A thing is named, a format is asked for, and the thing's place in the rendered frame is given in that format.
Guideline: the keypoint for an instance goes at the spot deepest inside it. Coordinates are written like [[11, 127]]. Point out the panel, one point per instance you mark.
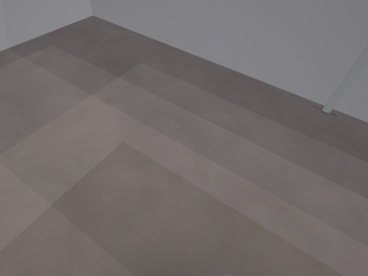
[[347, 81]]

